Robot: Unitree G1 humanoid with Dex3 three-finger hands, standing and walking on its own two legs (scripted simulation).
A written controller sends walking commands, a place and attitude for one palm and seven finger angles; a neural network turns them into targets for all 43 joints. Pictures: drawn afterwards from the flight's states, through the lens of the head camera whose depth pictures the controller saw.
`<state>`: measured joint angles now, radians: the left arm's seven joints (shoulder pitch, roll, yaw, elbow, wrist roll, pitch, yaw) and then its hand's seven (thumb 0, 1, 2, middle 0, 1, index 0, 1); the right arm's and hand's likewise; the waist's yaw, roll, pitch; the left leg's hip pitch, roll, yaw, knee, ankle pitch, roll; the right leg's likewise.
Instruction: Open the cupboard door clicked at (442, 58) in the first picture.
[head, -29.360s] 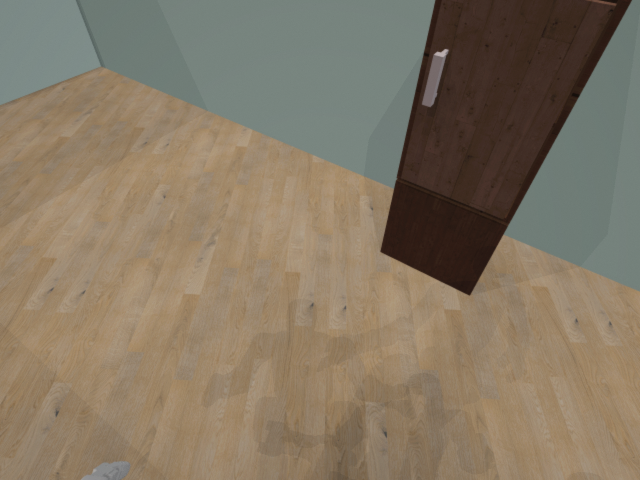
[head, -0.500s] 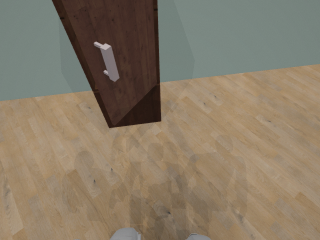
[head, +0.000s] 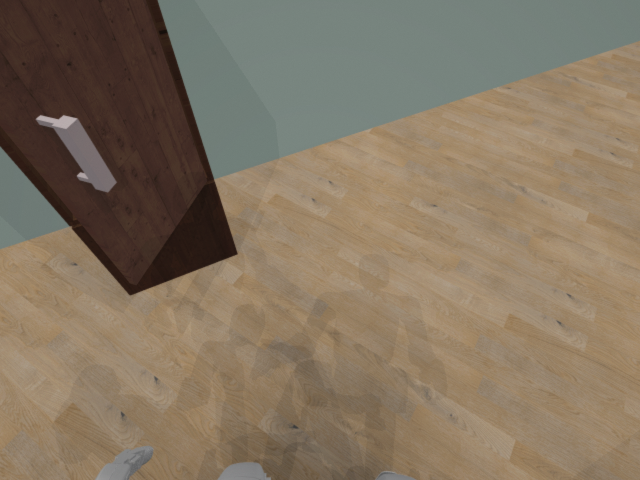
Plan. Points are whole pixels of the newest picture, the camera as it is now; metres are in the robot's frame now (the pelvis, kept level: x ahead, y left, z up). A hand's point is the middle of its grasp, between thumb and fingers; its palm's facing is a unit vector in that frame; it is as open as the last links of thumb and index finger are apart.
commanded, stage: walk to a spot facing it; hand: left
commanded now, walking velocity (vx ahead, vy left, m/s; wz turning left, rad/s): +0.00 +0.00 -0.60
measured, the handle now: (76, 153) +0.54 +0.44 +0.04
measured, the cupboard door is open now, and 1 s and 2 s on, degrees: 46 46 46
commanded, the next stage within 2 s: none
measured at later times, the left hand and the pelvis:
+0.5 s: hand (207, 446) +0.17 +0.18 -0.14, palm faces -0.30 -0.93 -0.20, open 7.4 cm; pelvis +0.00 +0.01 +0.02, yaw -18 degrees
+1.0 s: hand (278, 384) +0.26 +0.10 -0.16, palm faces -0.54 -0.83 -0.18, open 7.4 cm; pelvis +0.13 -0.06 +0.01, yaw -35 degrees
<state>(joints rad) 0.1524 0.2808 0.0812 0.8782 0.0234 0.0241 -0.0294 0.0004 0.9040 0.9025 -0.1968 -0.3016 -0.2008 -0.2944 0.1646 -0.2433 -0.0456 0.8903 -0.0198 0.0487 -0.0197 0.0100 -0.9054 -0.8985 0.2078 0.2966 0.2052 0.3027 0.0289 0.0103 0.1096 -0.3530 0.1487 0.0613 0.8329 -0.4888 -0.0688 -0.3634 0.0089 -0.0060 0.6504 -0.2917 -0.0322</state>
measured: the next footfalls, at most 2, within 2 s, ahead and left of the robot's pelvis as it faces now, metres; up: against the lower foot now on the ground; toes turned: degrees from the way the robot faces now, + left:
left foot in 0.26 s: +0.07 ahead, +0.14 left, +0.00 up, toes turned -8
right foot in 0.58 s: +0.01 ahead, -0.15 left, +0.00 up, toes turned -26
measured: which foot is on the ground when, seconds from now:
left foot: up 0.00-0.24, down 0.26-0.58, up 0.60-0.88, down 0.90-1.00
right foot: down 0.00-0.26, up 0.28-0.56, down 0.58-0.90, up 0.92-1.00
